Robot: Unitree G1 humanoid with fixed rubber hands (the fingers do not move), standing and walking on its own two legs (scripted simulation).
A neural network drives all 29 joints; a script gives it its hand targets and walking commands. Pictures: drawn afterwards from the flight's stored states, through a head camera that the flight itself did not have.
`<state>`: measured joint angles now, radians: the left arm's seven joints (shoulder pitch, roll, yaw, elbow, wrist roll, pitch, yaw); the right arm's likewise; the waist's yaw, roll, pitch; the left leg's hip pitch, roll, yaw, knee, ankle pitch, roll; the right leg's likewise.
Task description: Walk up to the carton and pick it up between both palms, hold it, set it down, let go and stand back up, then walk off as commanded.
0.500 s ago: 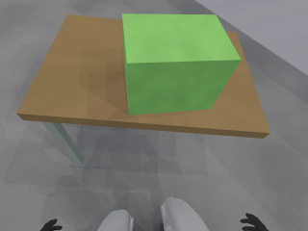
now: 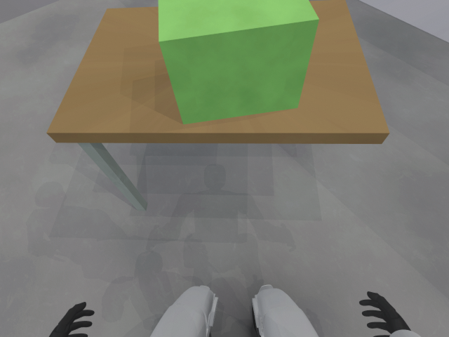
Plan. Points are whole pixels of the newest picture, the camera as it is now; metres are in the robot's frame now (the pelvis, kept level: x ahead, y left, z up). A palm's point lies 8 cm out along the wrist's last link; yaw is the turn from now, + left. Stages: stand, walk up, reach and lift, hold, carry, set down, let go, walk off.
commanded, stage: walk off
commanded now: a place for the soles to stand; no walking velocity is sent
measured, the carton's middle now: (233, 50) +0.72 +0.00 +0.03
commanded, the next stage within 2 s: none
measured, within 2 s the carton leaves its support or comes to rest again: neither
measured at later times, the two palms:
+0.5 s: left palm out of the picture -0.10 +0.35 -0.15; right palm out of the picture -0.07 -0.27 -0.08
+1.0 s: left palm out of the picture -0.20 +0.30 -0.08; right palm out of the picture -0.20 -0.32 -0.14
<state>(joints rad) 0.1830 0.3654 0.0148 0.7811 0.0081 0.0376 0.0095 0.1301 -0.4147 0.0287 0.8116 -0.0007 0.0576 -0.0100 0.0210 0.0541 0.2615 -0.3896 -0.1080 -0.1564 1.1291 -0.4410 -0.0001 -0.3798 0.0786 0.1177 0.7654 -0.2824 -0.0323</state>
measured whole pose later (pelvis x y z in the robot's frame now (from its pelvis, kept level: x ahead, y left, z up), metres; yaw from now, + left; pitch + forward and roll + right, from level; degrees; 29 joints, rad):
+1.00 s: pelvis -0.30 -0.02 -0.01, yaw +0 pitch -7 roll +2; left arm 0.17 0.41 0.01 0.76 0.01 0.01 0.02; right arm 0.17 -0.44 0.02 0.82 0.00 0.07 -0.02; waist 0.02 0.05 0.25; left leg -0.45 -0.13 -0.21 1.21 -0.41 0.00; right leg -0.42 0.04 0.11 0.86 -0.31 -0.01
